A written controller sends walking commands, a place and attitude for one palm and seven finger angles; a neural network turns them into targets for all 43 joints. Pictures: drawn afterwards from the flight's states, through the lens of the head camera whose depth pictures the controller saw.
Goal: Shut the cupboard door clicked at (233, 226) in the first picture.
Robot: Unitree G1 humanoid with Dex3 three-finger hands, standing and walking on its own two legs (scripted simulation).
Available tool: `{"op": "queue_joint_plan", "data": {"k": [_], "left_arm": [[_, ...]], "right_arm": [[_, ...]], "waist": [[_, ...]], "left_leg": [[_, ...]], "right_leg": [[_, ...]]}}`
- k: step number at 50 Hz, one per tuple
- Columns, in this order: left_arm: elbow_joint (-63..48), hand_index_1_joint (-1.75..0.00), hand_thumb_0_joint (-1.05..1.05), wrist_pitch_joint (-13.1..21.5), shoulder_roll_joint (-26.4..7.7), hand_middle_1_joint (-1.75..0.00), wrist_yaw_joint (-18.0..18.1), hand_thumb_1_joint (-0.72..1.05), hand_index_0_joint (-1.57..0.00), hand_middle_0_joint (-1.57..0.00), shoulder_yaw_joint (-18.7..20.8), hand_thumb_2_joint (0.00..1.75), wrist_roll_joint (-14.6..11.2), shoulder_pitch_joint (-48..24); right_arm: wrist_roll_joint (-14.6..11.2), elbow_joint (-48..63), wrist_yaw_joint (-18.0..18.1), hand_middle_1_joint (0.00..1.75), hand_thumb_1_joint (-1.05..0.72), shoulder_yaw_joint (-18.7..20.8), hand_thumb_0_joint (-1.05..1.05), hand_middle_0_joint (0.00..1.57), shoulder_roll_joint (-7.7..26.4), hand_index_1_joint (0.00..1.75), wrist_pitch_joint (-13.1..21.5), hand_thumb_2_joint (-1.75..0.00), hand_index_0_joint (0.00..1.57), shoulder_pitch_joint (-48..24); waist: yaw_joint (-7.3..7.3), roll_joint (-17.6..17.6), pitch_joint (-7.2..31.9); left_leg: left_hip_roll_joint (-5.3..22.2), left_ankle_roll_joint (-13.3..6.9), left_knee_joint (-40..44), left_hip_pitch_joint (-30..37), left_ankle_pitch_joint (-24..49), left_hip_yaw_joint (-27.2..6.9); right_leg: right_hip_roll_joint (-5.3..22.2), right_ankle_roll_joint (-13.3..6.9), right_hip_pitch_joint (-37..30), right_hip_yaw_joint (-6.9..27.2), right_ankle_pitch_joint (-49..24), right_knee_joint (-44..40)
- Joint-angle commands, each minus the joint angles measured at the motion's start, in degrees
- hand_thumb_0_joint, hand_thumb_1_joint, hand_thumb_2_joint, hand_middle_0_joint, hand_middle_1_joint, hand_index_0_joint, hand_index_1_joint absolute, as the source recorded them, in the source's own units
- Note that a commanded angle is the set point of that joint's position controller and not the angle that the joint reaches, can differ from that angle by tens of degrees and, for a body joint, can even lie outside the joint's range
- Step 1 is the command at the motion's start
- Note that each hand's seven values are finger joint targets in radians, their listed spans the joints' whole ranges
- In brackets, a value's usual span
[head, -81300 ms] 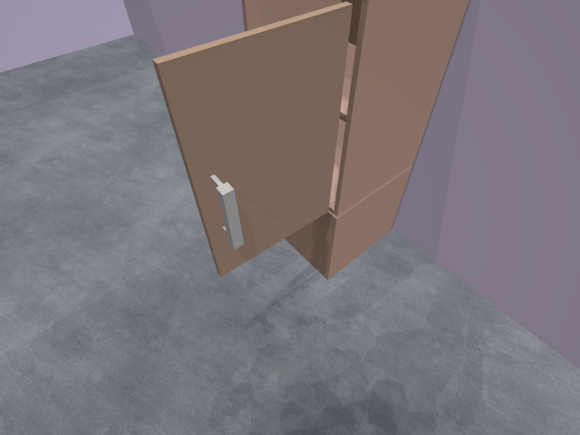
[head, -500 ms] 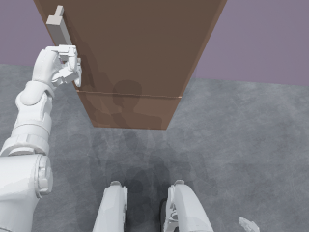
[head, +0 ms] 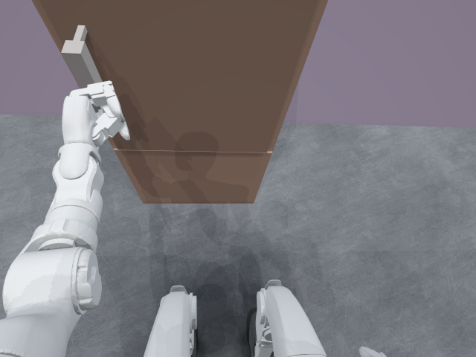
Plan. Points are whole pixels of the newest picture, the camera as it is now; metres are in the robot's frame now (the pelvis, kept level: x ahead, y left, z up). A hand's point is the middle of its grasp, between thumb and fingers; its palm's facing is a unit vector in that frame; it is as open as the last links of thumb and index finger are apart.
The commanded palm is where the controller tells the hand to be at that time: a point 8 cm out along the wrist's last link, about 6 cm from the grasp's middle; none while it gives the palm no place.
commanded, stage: pull the fist back off the door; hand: left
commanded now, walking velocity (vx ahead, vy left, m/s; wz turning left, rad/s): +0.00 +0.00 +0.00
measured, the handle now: (97, 82) +0.57 +0.22 +0.05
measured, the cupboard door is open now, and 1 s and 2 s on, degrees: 0 0 0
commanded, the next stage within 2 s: draw the hand back to the body in 0.44 s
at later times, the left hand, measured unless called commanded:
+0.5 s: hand (122, 149) +0.44 +0.17 +0.05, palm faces +0.07 -1.00 -0.03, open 3.1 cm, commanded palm +0.41 +0.21 +0.05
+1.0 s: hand (77, 152) +0.37 +0.19 +0.14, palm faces +0.06 -1.00 -0.04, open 3.1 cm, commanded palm +0.34 +0.24 +0.15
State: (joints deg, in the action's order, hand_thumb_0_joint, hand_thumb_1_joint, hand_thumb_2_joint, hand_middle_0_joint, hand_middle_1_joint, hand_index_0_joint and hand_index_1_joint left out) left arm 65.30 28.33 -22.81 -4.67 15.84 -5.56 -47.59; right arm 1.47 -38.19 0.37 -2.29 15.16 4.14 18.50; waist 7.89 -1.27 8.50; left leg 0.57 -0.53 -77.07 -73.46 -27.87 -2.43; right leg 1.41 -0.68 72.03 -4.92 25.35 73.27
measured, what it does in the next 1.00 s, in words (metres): rises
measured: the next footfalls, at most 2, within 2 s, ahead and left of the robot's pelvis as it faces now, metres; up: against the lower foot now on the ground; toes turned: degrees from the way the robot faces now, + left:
none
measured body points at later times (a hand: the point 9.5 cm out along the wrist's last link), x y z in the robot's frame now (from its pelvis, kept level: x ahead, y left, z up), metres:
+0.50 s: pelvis +0.06 -0.01 +0.03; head +0.18 +0.00 +0.46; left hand +0.43 +0.22 +0.05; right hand +0.19 -0.26 -0.09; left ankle +0.07 +0.11 -0.60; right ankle +0.08 -0.12 -0.60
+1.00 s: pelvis +0.07 -0.01 +0.08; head +0.13 -0.01 +0.52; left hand +0.36 +0.24 +0.14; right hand +0.22 -0.25 -0.02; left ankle +0.07 +0.11 -0.60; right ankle +0.08 -0.12 -0.60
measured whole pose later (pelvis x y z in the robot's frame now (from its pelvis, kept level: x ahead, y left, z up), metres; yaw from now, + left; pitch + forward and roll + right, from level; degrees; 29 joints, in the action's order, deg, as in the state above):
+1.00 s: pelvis +0.07 -0.01 +0.08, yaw +0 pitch +13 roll -1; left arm 13.8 19.6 -13.9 -10.6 10.9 -14.5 2.0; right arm -2.2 -31.1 3.0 -1.3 13.9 2.3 15.6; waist 0.7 -2.2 7.0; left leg 0.9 0.0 -56.8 -42.0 -28.0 -0.9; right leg 0.6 -0.6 41.9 -3.5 26.0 54.7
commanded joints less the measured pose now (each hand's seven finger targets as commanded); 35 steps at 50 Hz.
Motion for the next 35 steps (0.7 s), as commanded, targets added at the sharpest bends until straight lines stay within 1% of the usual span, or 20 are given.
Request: {"op": "queue_joint_plan", "data": {"k": [1, 3, 4, 7, 9, 10, 12, 15, 17, 18, 20, 22, 23, 25, 26, 27, 28, 31, 34, 35], "left_arm": [[-16.41, -1.50, 0.00, 5.52, -7.20, -1.50, -1.49, 0.90, -1.30, -1.30, 0.83, 0.90, -1.47, -20.96], [-18.26, -1.50, 0.00, 5.51, -5.67, -1.50, -1.53, 0.90, -1.30, -1.30, 0.81, 0.90, -1.83, -16.24], [-17.78, -1.50, 0.00, 5.12, -6.00, -1.50, -1.33, 0.90, -1.30, -1.30, 2.00, 0.90, -2.02, -12.48], [-21.93, -1.50, 0.00, 5.23, -6.84, -1.50, -0.53, 0.90, -1.30, -1.30, 4.20, 0.90, -2.36, -5.85], [-25.51, -1.50, 0.00, 5.54, -5.91, -1.50, -0.05, 0.90, -1.30, -1.30, 3.71, 0.90, -2.39, -2.77], [-27.50, -1.50, 0.00, 6.08, -6.49, -1.50, 0.22, 0.90, -1.30, -1.30, 4.26, 0.90, -2.40, -0.95], [-31.89, -1.50, 0.00, 6.83, -4.60, -1.50, 0.33, 0.90, -1.30, -1.30, 3.60, 0.90, -2.89, 4.08], [-36.26, -1.50, 0.00, 7.04, -1.05, -1.50, -0.46, 0.90, -1.30, -1.30, 0.40, 0.90, -3.54, 8.48], [-38.10, -1.50, 0.00, 6.90, -1.40, -1.50, -1.02, 0.90, -1.30, -1.30, 1.18, 0.90, -4.12, 12.29], [-39.02, -1.50, 0.00, 6.59, 0.99, -1.50, -1.60, 0.90, -1.30, -1.30, -0.66, 0.90, -4.50, 14.98], [-41.65, -1.50, 0.00, 6.57, 1.40, -1.50, -2.20, 0.90, -1.30, -1.30, -2.16, 0.90, -4.66, 12.09], [-40.21, -1.50, 0.00, 6.15, 1.31, -1.50, -2.54, 0.90, -1.30, -1.30, -2.01, 0.90, -4.69, 11.00], [-40.02, -1.50, 0.00, 6.15, 1.35, -1.50, -2.74, 0.90, -1.30, -1.30, -2.02, 0.90, -4.61, 10.67], [-42.83, -1.50, 0.00, 6.45, 2.06, -1.50, -3.28, 0.90, -1.30, -1.30, -3.33, 0.90, -4.75, 9.54], [-41.57, -1.50, 0.00, 6.09, 1.84, -1.50, -3.39, 0.90, -1.30, -1.30, -2.39, 0.90, -4.82, 12.33], [-42.05, -1.50, 0.00, 5.75, 3.35, -1.50, -3.73, 0.90, -1.30, -1.30, -4.15, 0.90, -4.81, 12.64], [-41.67, -1.50, 0.00, 5.23, 3.85, -1.50, -3.85, 0.90, -1.30, -1.30, -4.50, 0.90, -4.79, 13.24], [-49.88, -1.50, 0.00, 3.05, -0.81, -1.50, -3.73, 0.90, -1.30, -1.30, -0.37, 0.90, -6.01, 19.70], [-54.44, -1.50, 0.00, -0.16, -1.07, -1.50, -3.27, 0.90, -1.30, -1.30, 0.48, 0.90, -6.92, 26.42], [-55.17, -1.50, 0.00, -0.94, -2.01, -1.50, -3.13, 0.90, -1.30, -1.30, 1.32, 0.90, -7.14, 28.59]], "right_arm": [[-0.33, 5.61, 0.46, 0.30, -0.90, 4.67, 0.00, 0.20, 10.31, 0.30, 0.53, -0.90, 0.20, 4.75], [-0.45, 6.23, 0.20, 0.30, -0.90, 4.95, 0.00, 0.20, 9.83, 0.30, -0.29, -0.90, 0.20, 4.73], [-0.57, 6.58, 0.15, 0.30, -0.90, 5.18, 0.00, 0.20, 9.69, 0.30, -0.76, -0.90, 0.20, 4.66], [-0.68, 7.77, 0.13, 0.30, -0.90, 5.21, 0.00, 0.20, 9.02, 0.30, -1.72, -0.90, 0.20, 3.96], [-0.79, 8.59, 0.16, 0.30, -0.90, 5.27, 0.00, 0.20, 8.38, 0.30, -2.24, -0.90, 0.20, 3.15], [-0.71, 8.93, 0.32, 0.30, -0.90, 5.25, 0.00, 0.20, 8.28, 0.30, -2.21, -0.90, 0.20, 3.04], [-0.77, 9.53, 0.26, 0.30, -0.90, 5.64, 0.00, 0.20, 7.72, 0.30, -2.29, -0.90, 0.20, 2.26], [-0.94, 9.91, 0.43, 0.30, -0.90, 5.75, 0.00, 0.20, 7.40, 0.30, -2.07, -0.90, 0.20, 1.83], [-1.04, 9.40, 0.66, 0.30, -0.90, 6.12, 0.00, 0.20, 7.39, 0.30, -2.06, -0.90, 0.20, 1.37], [-1.12, 9.80, 0.55, 0.30, -0.90, 6.08, 0.00, 0.20, 7.04, 0.30, -1.97, -0.90, 0.20, 0.97], [-1.10, 9.49, 0.97, 0.30, -0.90, 6.06, 0.00, 0.20, 7.18, 0.30, -1.70, -0.90, 0.20, 0.71], [-1.04, 8.48, 1.32, 0.30, -0.90, 6.05, 0.00, 0.20, 7.12, 0.30, -1.59, -0.90, 0.20, 0.10], [-1.06, 8.43, 1.49, 0.30, -0.90, 6.07, 0.00, 0.20, 7.10, 0.30, -1.47, -0.90, 0.20, -0.25], [-0.89, 8.65, 1.73, 0.30, -0.90, 6.19, 0.00, 0.20, 7.16, 0.30, -1.02, -0.90, 0.20, -0.30], [-0.93, 8.49, 1.69, 0.30, -0.90, 6.28, 0.00, 0.20, 7.08, 0.30, -1.01, -0.90, 0.20, -0.66], [-0.93, 8.72, 1.50, 0.30, -0.90, 6.17, 0.00, 0.20, 6.96, 0.30, -0.94, -0.90, 0.20, -0.96], [-0.97, 8.74, 1.39, 0.30, -0.90, 6.21, 0.00, 0.20, 6.93, 0.30, -0.99, -0.90, 0.20, -0.98], [-1.77, 11.41, 1.32, 0.30, -0.90, 6.19, 0.00, 0.20, 6.93, 0.30, -1.39, -0.90, 0.20, -1.74], [-2.42, 13.47, 1.60, 0.30, -0.90, 5.67, 0.00, 0.20, 5.98, 0.30, -1.95, -0.90, 0.20, -2.25], [-2.49, 13.97, 1.84, 0.30, -0.90, 5.47, 0.00, 0.20, 6.06, 0.30, -1.87, -0.90, 0.20, -2.14]], "waist": [[0.36, -5.59, 26.36], [-0.64, -4.42, 26.95], [-1.23, -2.46, 26.52], [-3.00, -0.60, 26.61], [-3.22, 0.30, 25.69], [-3.75, 0.31, 26.24], [-4.47, -0.10, 27.79], [-3.91, -0.47, 26.52], [-4.27, 0.32, 26.56], [-4.30, 0.36, 26.02], [-3.11, -1.24, 24.87], [-2.71, -0.14, 23.36], [-2.87, -0.59, 23.02], [-2.81, -2.47, 25.37], [-4.01, -3.08, 26.05], [-3.74, -3.76, 26.34], [-3.81, -2.66, 26.16], [-7.08, -4.51, 31.38], [-7.49, -1.18, 28.64], [-7.65, -1.30, 27.69]], "left_leg": [[-0.75, -0.55, 14.41, 19.37, -5.04, -1.89], [-0.73, -0.58, 14.40, 20.36, -1.15, -1.20], [-0.71, -0.62, 14.33, 19.58, 0.03, -0.61], [-0.70, -0.71, 14.22, 18.75, 4.28, 0.62], [-0.80, -0.91, 14.29, 18.13, 5.41, 1.47], [-0.80, -0.92, 14.25, 18.45, 6.95, 1.41], [-0.73, -0.75, 14.29, 20.37, 9.85, 2.04], [-0.67, -0.72, 14.37, 22.19, 13.11, 2.14], [-0.37, -0.40, 14.34, 23.57, 15.60, 2.00], [-0.48, -0.44, 14.48, 23.92, 16.10, 2.27], [-0.36, -0.48, 13.86, 24.91, 16.80, 1.78], [-0.34, -0.32, 13.51, 24.55, 15.90, 1.40], [-0.40, -0.25, 13.39, 24.58, 15.41, 1.35], [-0.38, -0.23, 12.80, 27.24, 18.85, 0.82], [-0.25, 0.17, 12.91, 28.23, 20.26, 0.74], [-0.25, 0.23, 12.83, 28.94, 21.05, 0.65], [-0.15, 0.30, 13.00, 29.09, 21.29, 0.49], [-0.42, 0.28, 15.54, 33.05, 25.00, 1.07], [-0.58, -0.13, 18.72, 32.58, 24.38, 1.87], [-0.67, -0.25, 19.51, 32.30, 24.39, 1.70]], "right_leg": [[-1.89, -1.25, -15.03, 3.90, 3.71, -11.70], [-2.02, -1.14, -17.35, 3.69, 1.18, -11.81], [-2.04, -0.96, -19.03, 3.95, 0.61, -12.37], [-2.01, -0.63, -23.20, 4.36, -3.17, -12.40], [-1.96, -0.38, -25.39, 4.98, -4.96, -12.99], [-2.08, -0.50, -26.66, 5.02, -6.80, -12.54], [-1.99, -0.34, -28.48, 5.09, -10.96, -12.29], [-2.08, -0.37, -29.03, 4.73, -15.13, -12.05], [-2.00, -0.24, -29.51, 4.55, -18.03, -11.65], [-1.97, -0.17, -29.91, 4.43, -18.83, -11.89], [-1.94, -0.25, -27.66, 4.12, -18.89, -11.35], [-1.81, -0.15, -26.62, 4.05, -18.12, -11.31], [-1.77, -0.24, -26.00, 4.02, -17.43, -11.27], [-1.81, -0.53, -25.28, 3.68, -19.32, -10.26], [-1.75, -0.64, -25.21, 3.52, -19.87, -9.97], [-1.66, -0.61, -24.85, 3.37, -20.16, -9.87], [-1.68, -0.60, -24.98, 3.14, -20.13, -10.03], [-1.80, -0.73, -32.15, 3.52, -23.62, -11.56], [-2.06, -0.28, -38.35, 3.46, -25.40, -14.54], [-2.22, -0.42, -39.67, 3.35, -25.42, -15.10]]}}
